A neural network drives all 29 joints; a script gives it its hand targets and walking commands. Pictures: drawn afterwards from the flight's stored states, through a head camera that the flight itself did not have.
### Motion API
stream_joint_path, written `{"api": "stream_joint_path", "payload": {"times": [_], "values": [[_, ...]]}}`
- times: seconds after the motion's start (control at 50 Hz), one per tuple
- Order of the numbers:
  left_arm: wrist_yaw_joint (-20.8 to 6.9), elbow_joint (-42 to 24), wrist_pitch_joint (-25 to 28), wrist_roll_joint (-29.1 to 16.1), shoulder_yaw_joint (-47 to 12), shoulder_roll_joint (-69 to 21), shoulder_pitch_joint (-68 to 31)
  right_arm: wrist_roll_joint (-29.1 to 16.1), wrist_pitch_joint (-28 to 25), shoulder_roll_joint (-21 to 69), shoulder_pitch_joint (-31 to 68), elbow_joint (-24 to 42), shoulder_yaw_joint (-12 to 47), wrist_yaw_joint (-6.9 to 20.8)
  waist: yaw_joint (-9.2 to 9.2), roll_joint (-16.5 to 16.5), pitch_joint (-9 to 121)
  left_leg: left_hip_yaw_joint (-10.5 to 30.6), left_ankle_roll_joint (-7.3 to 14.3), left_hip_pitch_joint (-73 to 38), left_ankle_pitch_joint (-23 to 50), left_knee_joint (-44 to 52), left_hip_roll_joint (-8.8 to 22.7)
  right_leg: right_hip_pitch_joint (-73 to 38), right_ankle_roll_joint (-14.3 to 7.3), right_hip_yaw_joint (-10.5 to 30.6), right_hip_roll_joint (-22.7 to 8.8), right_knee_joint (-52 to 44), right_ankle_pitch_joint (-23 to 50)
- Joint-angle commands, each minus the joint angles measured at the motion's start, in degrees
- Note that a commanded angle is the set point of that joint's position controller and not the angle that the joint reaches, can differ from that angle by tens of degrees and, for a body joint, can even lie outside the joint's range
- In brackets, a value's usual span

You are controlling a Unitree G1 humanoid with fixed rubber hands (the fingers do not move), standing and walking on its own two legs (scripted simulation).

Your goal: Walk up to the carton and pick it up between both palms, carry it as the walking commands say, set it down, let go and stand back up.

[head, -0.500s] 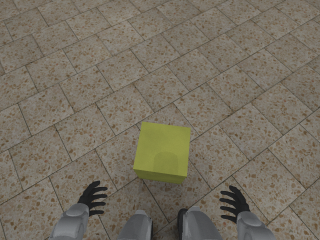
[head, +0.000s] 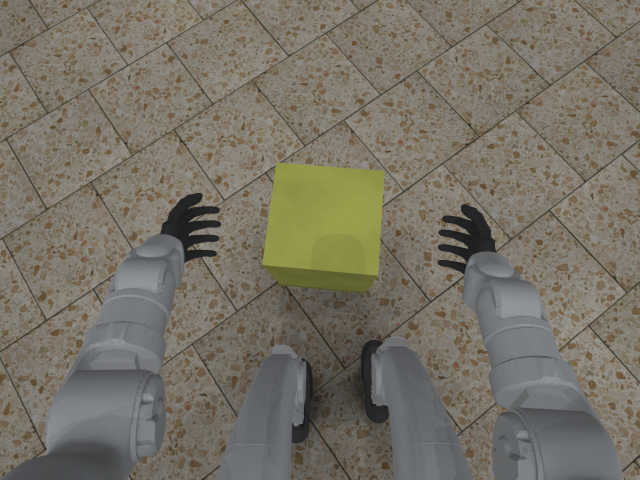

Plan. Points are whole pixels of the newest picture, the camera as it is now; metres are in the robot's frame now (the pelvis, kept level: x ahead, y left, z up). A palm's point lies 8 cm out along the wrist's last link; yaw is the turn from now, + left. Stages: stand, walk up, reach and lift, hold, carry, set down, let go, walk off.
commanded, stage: reach and lift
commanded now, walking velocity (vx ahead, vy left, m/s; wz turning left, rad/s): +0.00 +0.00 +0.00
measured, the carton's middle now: (325, 235) +0.52 +0.02 -0.53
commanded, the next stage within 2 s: none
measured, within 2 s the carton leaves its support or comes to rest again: neither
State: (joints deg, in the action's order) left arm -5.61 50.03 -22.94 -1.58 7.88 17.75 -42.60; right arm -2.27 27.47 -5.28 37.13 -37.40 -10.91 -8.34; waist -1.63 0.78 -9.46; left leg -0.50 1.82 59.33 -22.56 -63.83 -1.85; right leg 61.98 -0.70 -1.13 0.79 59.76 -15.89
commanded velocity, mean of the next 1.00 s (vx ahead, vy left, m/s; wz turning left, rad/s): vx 0.00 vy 0.00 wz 0.00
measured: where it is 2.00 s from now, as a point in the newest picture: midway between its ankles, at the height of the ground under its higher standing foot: (337, 405)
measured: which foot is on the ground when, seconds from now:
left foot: down 0.00-1.00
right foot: down 0.00-1.00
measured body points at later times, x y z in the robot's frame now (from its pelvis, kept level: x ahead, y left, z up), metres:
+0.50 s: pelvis +0.04 +0.01 -0.02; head +0.33 +0.00 +0.32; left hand +0.55 +0.21 -0.13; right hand +0.50 -0.22 -0.13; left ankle +0.08 +0.10 -0.65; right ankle +0.12 -0.11 -0.65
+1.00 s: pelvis +0.01 +0.01 -0.10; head +0.34 +0.01 +0.22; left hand +0.55 +0.21 -0.22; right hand +0.51 -0.22 -0.23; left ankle +0.08 +0.10 -0.65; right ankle +0.12 -0.11 -0.65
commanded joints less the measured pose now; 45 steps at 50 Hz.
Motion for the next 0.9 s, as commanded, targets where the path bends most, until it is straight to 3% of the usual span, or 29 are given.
{"api": "stream_joint_path", "payload": {"times": [0.0,0.04,0.06,0.08,0.1,0.18,0.2,0.22,0.24,0.26,0.34,0.38,0.4,0.46,0.54,0.6,0.62,0.64,0.74,0.76,0.78,0.86,0.88], "values": [[0.79,-4.85,3.44,-0.31,2.20,9.24,-13.86,-0.78,-4.08,-4.65,13.47,4.15,-0.73,-0.23,0.06,0.44,48.87,2.86,-0.41,-7.71,0.12,11.12,0.79,-21.10,2.99,0.39,0.74,-4.12,-1.69],[1.18,-4.79,4.89,-0.67,1.71,9.24,-16.14,-1.18,-5.89,-5.61,14.24,3.07,-1.77,-0.13,-0.32,3.12,53.02,2.61,-1.10,-8.97,3.31,10.52,0.04,-19.66,2.73,-0.01,1.15,-3.66,1.53],[1.31,-5.14,5.74,-1.09,0.96,8.64,-18.56,-0.56,-7.17,-6.48,16.75,3.27,-2.60,0.22,-0.99,1.95,54.43,3.35,-1.19,-8.20,5.46,9.72,-0.03,-17.21,2.60,0.26,1.16,-2.79,2.52],[1.69,-3.80,6.35,-0.83,1.33,9.01,-17.35,-0.70,-8.11,-6.98,14.67,1.39,-2.67,0.46,-0.85,3.83,57.43,3.22,-1.73,-10.41,9.25,9.42,-0.22,-16.60,2.75,0.10,1.25,-2.90,5.36],[1.90,-3.55,7.39,-0.97,1.19,8.75,-16.00,-0.57,-9.47,-6.82,13.26,1.16,-2.95,0.82,-2.03,2.70,58.65,3.88,-1.69,-12.04,12.77,9.16,0.06,-15.28,2.72,-0.39,1.53,-2.73,7.70],[1.98,-1.57,12.32,-0.52,2.88,7.81,-16.07,-0.55,-15.10,-7.95,12.94,-1.50,-4.11,2.57,-1.43,2.54,60.96,3.42,-2.29,-8.67,22.24,7.33,-0.57,-13.10,2.59,1.03,1.78,-2.15,15.69],[2.10,-0.79,13.59,-0.59,3.09,7.31,-16.59,-0.52,-16.62,-8.42,13.93,-1.45,-4.37,3.12,-2.24,2.50,61.08,3.68,-2.40,-7.17,23.81,6.76,-0.70,-12.28,2.52,1.30,2.05,-1.96,17.68],[2.15,-1.37,14.62,0.42,4.69,8.43,-17.91,-0.59,-17.73,-8.68,13.31,-2.86,-5.09,3.45,-1.34,3.32,62.38,3.10,-2.54,-6.08,24.08,6.09,-0.93,-11.89,2.57,1.84,2.12,-1.73,18.59],[2.18,-2.41,15.53,-0.53,3.63,7.55,-19.72,-0.99,-18.80,-9.06,16.11,-1.82,-4.74,3.79,-2.08,2.56,62.36,3.60,-2.23,-5.54,25.09,6.07,-0.81,-11.50,2.39,1.55,2.15,-0.69,19.50],[2.52,-2.38,16.26,-0.53,4.33,7.97,-20.68,-1.38,-19.55,-9.78,17.25,-2.39,-4.71,4.07,-1.14,3.28,63.98,3.89,-2.31,-5.49,27.13,5.77,-0.59,-10.70,2.11,1.89,2.03,-0.20,20.98],[3.21,-0.48,17.30,-0.52,5.45,9.44,-25.83,-1.90,-21.17,-12.26,23.59,-3.91,-5.16,4.97,-0.65,1.61,64.19,4.31,-1.91,-2.39,27.25,5.63,-0.03,-8.91,2.27,2.69,1.65,0.33,21.87],[3.16,0.10,17.28,-0.42,4.92,9.05,-27.25,-2.66,-21.15,-12.77,25.33,-3.52,-5.49,5.35,-0.34,2.90,68.08,3.89,-2.15,-3.51,27.10,4.55,-0.21,-9.41,2.26,2.78,1.30,0.46,22.20],[3.29,1.36,17.14,-0.94,5.27,9.39,-28.35,-2.53,-21.14,-12.68,26.40,-4.21,-4.74,5.56,-0.71,1.00,68.93,3.88,-2.22,-2.88,27.10,4.11,-0.12,-9.86,2.25,2.85,1.27,1.01,22.71],[2.89,0.63,17.25,-0.22,6.05,9.88,-30.60,-2.06,-21.08,-13.57,27.67,-4.70,-5.88,5.77,-0.68,1.52,70.58,2.91,-2.22,-0.60,25.86,4.44,-0.70,-12.95,2.27,3.40,1.02,1.02,24.55],[2.21,0.15,17.36,0.95,7.72,11.52,-30.92,-0.46,-21.00,-13.38,28.19,-4.23,-7.59,6.02,-1.20,-0.74,73.29,2.54,-2.26,1.79,27.17,4.31,-1.03,-16.62,2.44,3.58,0.72,1.06,28.02],[1.79,-2.32,17.31,1.66,8.39,11.35,-32.31,0.95,-21.19,-13.93,28.95,-3.27,-9.76,6.19,-1.68,0.83,73.19,2.35,-2.24,1.70,27.75,4.67,-1.24,-15.12,2.27,3.54,0.88,0.62,28.39],[1.71,-2.31,17.51,1.77,8.08,11.18,-32.58,0.91,-21.38,-13.57,30.05,-2.45,-9.93,6.34,-0.95,1.52,72.66,2.78,-2.11,1.56,28.81,4.35,-1.17,-13.85,2.46,3.76,0.92,1.64,28.70],[1.74,-1.53,17.34,2.38,8.39,11.36,-33.35,1.13,-21.30,-13.57,30.09,-4.00,-10.50,6.42,-1.81,2.20,71.45,3.22,-2.17,1.59,26.87,4.25,-0.88,-11.26,2.50,2.96,1.12,1.62,26.22],[1.54,0.99,17.00,3.25,8.01,7.94,-33.90,2.45,-21.59,-13.21,30.57,-7.06,-13.17,6.96,-2.06,4.29,65.67,4.20,-2.58,2.44,22.15,-0.14,-0.22,2.92,2.51,1.83,1.82,5.18,16.32],[1.81,0.20,16.88,3.54,8.16,7.07,-34.40,3.61,-21.65,-14.10,30.38,-7.37,-14.10,7.10,-2.80,4.16,66.07,4.74,-2.77,2.88,20.77,-1.01,-0.22,4.97,2.25,1.13,2.31,6.72,14.48],[1.99,1.46,17.03,4.16,8.88,7.70,-33.71,3.25,-21.90,-13.95,30.92,-7.57,-13.54,7.41,-1.86,4.74,65.15,4.42,-2.97,4.80,21.78,-2.42,-0.45,6.14,2.26,1.65,2.04,7.58,15.31],[2.67,1.68,16.89,3.77,9.05,9.13,-36.34,3.16,-21.85,-14.80,33.75,-8.19,-12.91,7.43,-1.10,3.17,64.52,3.68,-2.96,13.04,14.91,-6.59,-1.12,9.63,2.64,0.84,2.38,13.12,10.90],[2.89,2.49,16.72,3.33,8.81,8.68,-36.29,3.23,-21.93,-14.86,34.11,-9.04,-12.63,7.36,-1.23,1.33,63.95,3.35,-2.82,16.00,13.14,-8.09,-1.14,10.12,2.57,0.66,2.25,14.57,10.14]]}}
